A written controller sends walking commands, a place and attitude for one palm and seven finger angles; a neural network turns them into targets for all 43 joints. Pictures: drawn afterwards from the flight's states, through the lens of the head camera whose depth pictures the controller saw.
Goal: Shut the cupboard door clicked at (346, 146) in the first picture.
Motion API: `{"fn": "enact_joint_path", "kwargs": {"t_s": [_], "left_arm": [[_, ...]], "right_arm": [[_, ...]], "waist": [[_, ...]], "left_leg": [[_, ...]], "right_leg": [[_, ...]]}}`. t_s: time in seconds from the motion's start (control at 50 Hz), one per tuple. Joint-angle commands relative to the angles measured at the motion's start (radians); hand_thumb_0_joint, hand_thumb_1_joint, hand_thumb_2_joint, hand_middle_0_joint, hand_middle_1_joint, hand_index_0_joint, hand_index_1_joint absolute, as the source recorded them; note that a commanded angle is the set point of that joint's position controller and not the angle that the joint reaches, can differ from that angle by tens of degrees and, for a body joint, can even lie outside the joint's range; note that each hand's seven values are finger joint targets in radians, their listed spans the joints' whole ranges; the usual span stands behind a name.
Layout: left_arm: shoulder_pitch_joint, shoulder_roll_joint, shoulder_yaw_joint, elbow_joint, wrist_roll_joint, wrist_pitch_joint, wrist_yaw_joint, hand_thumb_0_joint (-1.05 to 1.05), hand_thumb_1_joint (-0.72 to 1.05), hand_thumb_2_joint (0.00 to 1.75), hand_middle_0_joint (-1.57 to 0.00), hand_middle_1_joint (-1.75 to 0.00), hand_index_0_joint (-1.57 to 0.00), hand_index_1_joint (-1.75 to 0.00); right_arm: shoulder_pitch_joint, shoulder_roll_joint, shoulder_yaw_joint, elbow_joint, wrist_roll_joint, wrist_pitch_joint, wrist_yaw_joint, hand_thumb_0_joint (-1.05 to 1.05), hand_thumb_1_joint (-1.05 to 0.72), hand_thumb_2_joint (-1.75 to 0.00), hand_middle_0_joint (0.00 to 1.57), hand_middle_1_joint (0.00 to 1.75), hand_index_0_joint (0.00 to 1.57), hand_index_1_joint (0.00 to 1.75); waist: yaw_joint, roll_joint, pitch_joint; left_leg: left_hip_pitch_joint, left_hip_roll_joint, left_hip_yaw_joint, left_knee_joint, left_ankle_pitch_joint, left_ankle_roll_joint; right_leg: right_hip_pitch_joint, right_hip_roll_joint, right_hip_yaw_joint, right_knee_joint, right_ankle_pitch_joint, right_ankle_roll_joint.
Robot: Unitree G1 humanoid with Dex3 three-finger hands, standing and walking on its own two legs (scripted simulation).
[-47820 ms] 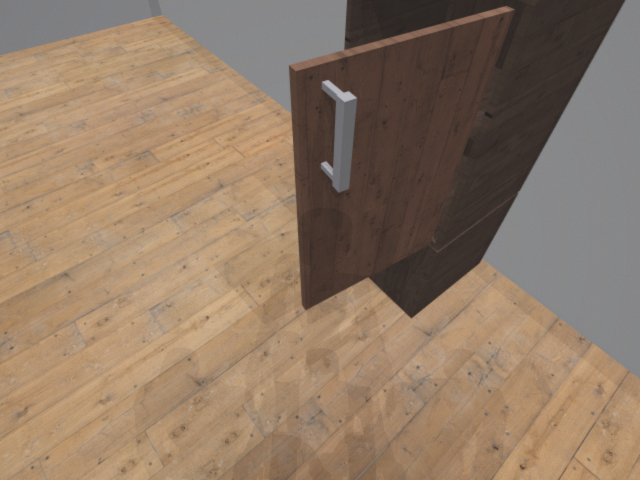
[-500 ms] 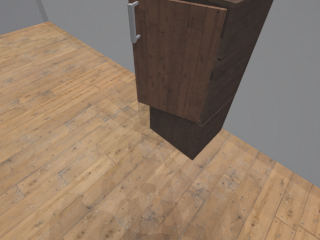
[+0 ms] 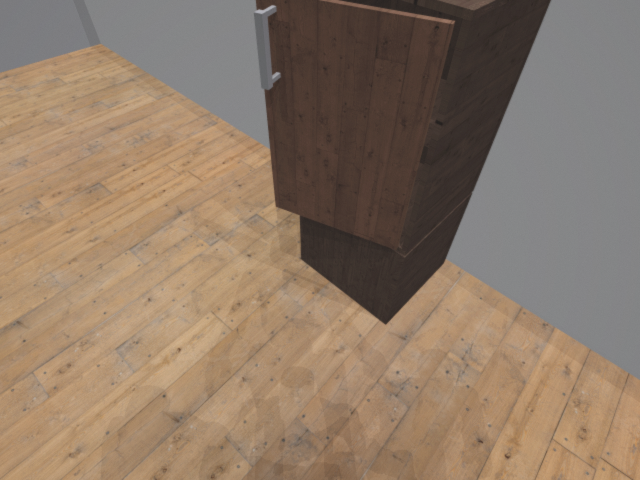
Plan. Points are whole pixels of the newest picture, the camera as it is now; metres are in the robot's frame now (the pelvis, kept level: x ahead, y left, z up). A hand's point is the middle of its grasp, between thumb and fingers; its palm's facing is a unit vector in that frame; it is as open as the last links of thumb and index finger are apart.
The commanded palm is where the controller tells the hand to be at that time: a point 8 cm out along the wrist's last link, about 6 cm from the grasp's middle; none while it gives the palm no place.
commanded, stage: walk to a spot facing it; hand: left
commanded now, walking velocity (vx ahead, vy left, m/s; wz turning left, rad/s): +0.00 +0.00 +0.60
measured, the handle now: (269, 48) +0.89 +0.16 +0.14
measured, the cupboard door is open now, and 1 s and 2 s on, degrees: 18 18 18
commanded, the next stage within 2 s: turn to face it in 2.00 s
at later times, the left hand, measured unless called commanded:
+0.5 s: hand out of the picture -0.01 +0.25 -0.18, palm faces +0.29 -0.92 -0.26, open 7.4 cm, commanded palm none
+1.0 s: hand out of the picture -0.08 +0.21 -0.20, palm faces +0.62 -0.75 -0.23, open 7.4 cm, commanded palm none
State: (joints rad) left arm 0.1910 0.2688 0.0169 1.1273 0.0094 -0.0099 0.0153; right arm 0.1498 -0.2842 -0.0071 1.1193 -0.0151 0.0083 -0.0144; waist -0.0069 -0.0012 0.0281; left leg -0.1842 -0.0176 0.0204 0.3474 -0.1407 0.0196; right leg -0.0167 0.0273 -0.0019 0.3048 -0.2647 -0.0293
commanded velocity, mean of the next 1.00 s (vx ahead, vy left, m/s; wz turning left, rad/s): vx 0.00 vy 0.00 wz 0.60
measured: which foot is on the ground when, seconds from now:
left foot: down 0.00-0.68, up 0.70-0.96, down 0.98-1.00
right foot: down 0.00-0.32, up 0.34-0.66, down 0.68-0.98, up 1.00-1.00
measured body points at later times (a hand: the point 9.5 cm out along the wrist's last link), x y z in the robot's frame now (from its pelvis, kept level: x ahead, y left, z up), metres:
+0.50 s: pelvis -0.02 +0.03 -0.02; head +0.03 +0.05 +0.43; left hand -0.02 +0.30 -0.16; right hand +0.08 -0.20 -0.17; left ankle +0.02 +0.13 -0.75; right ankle -0.02 -0.12 -0.69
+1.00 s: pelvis -0.01 +0.01 -0.03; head +0.03 +0.05 +0.42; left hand -0.11 +0.25 -0.18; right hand +0.22 -0.16 -0.16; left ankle -0.08 +0.11 -0.75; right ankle +0.03 -0.13 -0.74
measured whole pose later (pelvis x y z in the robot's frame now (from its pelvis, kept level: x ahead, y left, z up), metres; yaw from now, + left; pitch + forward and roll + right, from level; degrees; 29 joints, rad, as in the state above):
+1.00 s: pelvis -0.01 +0.01 -0.03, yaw +39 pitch +1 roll +1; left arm 0.22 0.22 0.06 0.89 0.02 0.02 0.02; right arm 0.17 -0.25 -0.07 0.90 -0.02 0.05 0.03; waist -0.02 -0.05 0.10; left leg -0.33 0.00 0.04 0.62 -0.29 -0.01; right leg -0.28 -0.16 -0.18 0.74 -0.45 0.05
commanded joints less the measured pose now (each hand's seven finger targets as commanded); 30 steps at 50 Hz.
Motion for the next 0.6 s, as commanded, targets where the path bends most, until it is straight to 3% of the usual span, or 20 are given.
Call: {"fn": "enact_joint_path", "kwargs": {"t_s": [0.0,0.06,0.08,0.1,0.14,0.16,0.18,0.22,0.26,0.28,0.3,0.32,0.34,0.36,0.38,0.42,0.46,0.54,0.58], "left_arm": [[0.073,0.111,0.025,-0.042,-0.001,0.010,0.022,0.00,0.90,0.90,-0.20,-0.30,-0.20,-0.30],[0.094,0.135,0.045,-0.071,0.004,0.019,0.026,0.00,0.90,0.90,-0.20,-0.30,-0.20,-0.30],[0.093,0.146,0.053,-0.080,0.004,0.021,0.028,0.00,0.90,0.90,-0.20,-0.30,-0.20,-0.30],[0.092,0.157,0.059,-0.092,0.006,0.023,0.030,0.00,0.90,0.90,-0.20,-0.30,-0.20,-0.30],[0.087,0.161,0.067,-0.119,0.012,0.023,0.034,0.00,0.90,0.90,-0.20,-0.30,-0.20,-0.30],[0.078,0.158,0.070,-0.128,0.018,0.022,0.037,0.00,0.90,0.90,-0.20,-0.30,-0.20,-0.30],[0.053,0.157,0.072,-0.143,0.022,0.021,0.040,0.00,0.90,0.90,-0.20,-0.30,-0.20,-0.30],[0.013,0.166,0.082,-0.169,0.024,0.018,0.037,0.00,0.90,0.90,-0.20,-0.30,-0.20,-0.30],[0.009,0.163,0.084,-0.183,0.015,0.019,0.030,0.00,0.90,0.90,-0.20,-0.30,-0.20,-0.30],[0.031,0.139,0.080,-0.191,0.004,0.024,0.026,0.00,0.90,0.90,-0.20,-0.30,-0.20,-0.30],[0.075,0.063,0.068,-0.219,-0.008,0.031,0.020,0.00,0.90,0.90,-0.20,-0.30,-0.20,-0.30],[0.031,0.079,0.065,-0.239,0.001,0.043,0.026,0.00,0.90,0.90,-0.20,-0.30,-0.20,-0.30],[0.043,0.077,0.073,-0.256,0.004,0.044,0.021,0.00,0.90,0.90,-0.20,-0.30,-0.20,-0.30],[0.000,0.069,0.076,-0.256,0.009,0.047,0.021,0.00,0.90,0.90,-0.20,-0.30,-0.20,-0.30],[-0.015,0.078,0.081,-0.250,0.014,0.049,0.015,0.00,0.90,0.90,-0.20,-0.30,-0.20,-0.30],[-0.007,0.056,0.079,-0.259,0.015,0.044,0.008,0.00,0.90,0.90,-0.20,-0.30,-0.20,-0.30],[0.002,0.042,0.073,-0.265,0.013,0.036,0.005,0.00,0.90,0.90,-0.20,-0.30,-0.20,-0.30],[0.034,0.029,0.071,-0.278,0.011,0.035,0.011,0.00,0.90,0.90,-0.20,-0.30,-0.20,-0.30],[0.091,0.041,0.075,-0.270,0.009,0.034,0.013,0.00,0.90,0.90,-0.20,-0.30,-0.20,-0.30]], "right_arm": [[0.028,-0.082,-0.011,-0.052,0.002,-0.003,-0.012,0.00,-0.90,-0.90,0.20,0.30,0.20,0.30],[0.027,-0.090,-0.023,-0.080,0.003,0.009,-0.010,0.00,-0.90,-0.90,0.20,0.30,0.20,0.30],[0.028,-0.081,-0.026,-0.087,0.001,0.013,-0.010,0.00,-0.90,-0.90,0.20,0.30,0.20,0.30],[0.031,-0.071,-0.031,-0.096,0.000,0.018,-0.008,0.00,-0.90,-0.90,0.20,0.30,0.20,0.30],[0.010,-0.059,-0.045,-0.124,-0.005,0.032,-0.006,0.00,-0.90,-0.90,0.20,0.30,0.20,0.30],[0.015,-0.062,-0.052,-0.137,-0.003,0.036,-0.007,0.00,-0.90,-0.90,0.20,0.30,0.20,0.30],[0.016,-0.052,-0.055,-0.144,0.000,0.038,-0.002,0.00,-0.90,-0.90,0.20,0.30,0.20,0.30],[0.029,-0.032,-0.055,-0.161,0.004,0.039,0.008,0.00,-0.90,-0.90,0.20,0.30,0.20,0.30],[0.118,-0.029,-0.056,-0.147,-0.003,0.033,0.016,0.00,-0.90,-0.90,0.20,0.30,0.20,0.30],[0.197,-0.063,-0.060,-0.137,-0.013,0.024,0.015,0.00,-0.90,-0.90,0.20,0.30,0.20,0.30],[0.234,-0.153,-0.080,-0.137,-0.019,0.015,0.007,0.00,-0.90,-0.90,0.20,0.30,0.20,0.30],[0.253,-0.172,-0.084,-0.130,-0.013,0.023,-0.003,0.00,-0.90,-0.90,0.20,0.30,0.20,0.30],[0.204,-0.184,-0.092,-0.152,-0.021,0.027,-0.001,0.00,-0.90,-0.90,0.20,0.30,0.20,0.30],[0.158,-0.147,-0.086,-0.184,-0.023,0.022,-0.003,0.00,-0.90,-0.90,0.20,0.30,0.20,0.30],[0.120,-0.142,-0.082,-0.197,-0.025,0.022,-0.007,0.00,-0.90,-0.90,0.20,0.30,0.20,0.30],[0.098,-0.135,-0.081,-0.204,-0.025,0.018,-0.011,0.00,-0.90,-0.90,0.20,0.30,0.20,0.30],[0.116,-0.139,-0.086,-0.208,-0.024,0.016,-0.013,0.00,-0.90,-0.90,0.20,0.30,0.20,0.30],[0.112,-0.142,-0.099,-0.218,-0.023,0.026,-0.008,0.00,-0.90,-0.90,0.20,0.30,0.20,0.30],[0.071,-0.136,-0.105,-0.234,-0.020,0.034,-0.003,0.00,-0.90,-0.90,0.20,0.30,0.20,0.30]], "waist": [[0.006,0.007,-0.012],[0.018,-0.025,-0.018],[0.020,-0.049,-0.016],[0.023,-0.091,-0.011],[0.030,-0.157,0.030],[0.027,-0.165,0.030],[0.016,-0.154,0.064],[-0.012,-0.108,0.091],[-0.050,-0.049,0.052],[-0.073,0.098,0.004],[-0.057,0.408,-0.020],[-0.073,0.298,-0.068],[-0.050,0.187,-0.049],[-0.038,0.156,-0.015],[-0.030,0.153,0.022],[-0.018,0.117,0.021],[-0.024,0.067,-0.053],[-0.024,0.099,-0.111],[0.003,0.140,-0.109]], "left_leg": [[0.022,0.115,-0.124,0.038,0.230,0.002],[-0.068,0.091,-0.125,0.117,0.214,0.000],[-0.111,0.072,-0.106,0.169,0.186,-0.007],[-0.152,0.048,-0.078,0.247,0.110,-0.017],[-0.242,0.025,-0.035,0.481,-0.278,-0.034],[-0.282,0.032,-0.037,0.579,-0.359,-0.034],[-0.307,0.056,-0.040,0.616,-0.394,-0.036],[-0.265,0.088,-0.026,0.481,-0.371,-0.040],[-0.102,0.055,0.022,0.249,-0.120,-0.033],[0.011,0.093,-0.081,0.100,0.193,0.004],[0.084,0.329,-0.467,0.020,0.575,0.141],[0.037,0.375,-0.528,-0.032,0.462,0.194],[-0.059,0.373,-0.484,-0.066,0.046,0.199],[-0.142,0.321,-0.516,-0.095,-0.137,0.177],[-0.177,0.294,-0.506,-0.122,-0.250,0.150],[-0.155,0.254,-0.461,-0.110,-0.211,0.138],[-0.072,0.239,-0.447,-0.071,-0.100,0.149],[-0.036,0.208,-0.445,-0.043,-0.038,0.143],[-0.113,0.169,-0.426,-0.022,-0.048,0.116]], "right_leg": [[-0.075,-0.160,0.043,0.035,0.244,-0.002],[-0.044,-0.195,0.041,0.079,0.277,-0.030],[-0.026,-0.231,0.055,0.081,0.310,-0.052],[-0.017,-0.280,0.075,0.074,0.346,-0.085],[-0.032,-0.384,0.109,0.060,0.510,-0.170],[-0.025,-0.415,0.115,0.069,0.583,-0.195],[-0.033,-0.431,0.082,0.074,0.601,-0.200],[-0.056,-0.408,0.004,0.143,0.647,-0.158],[-0.106,-0.335,-0.095,0.334,0.611,-0.067],[-0.201,-0.248,-0.153,0.524,0.398,0.001],[-0.419,-0.088,-0.155,0.758,-0.293,0.080],[-0.399,-0.077,-0.012,0.834,-0.409,0.056],[-0.365,-0.104,0.009,0.845,-0.368,0.043],[-0.394,-0.108,0.023,0.837,-0.305,0.044],[-0.417,-0.106,0.028,0.834,-0.242,0.052],[-0.435,-0.094,0.028,0.761,-0.189,0.059],[-0.423,-0.073,0.019,0.665,-0.196,0.065],[-0.362,-0.032,0.000,0.501,-0.195,0.068],[-0.247,-0.011,-0.016,0.353,-0.147,0.066]]}}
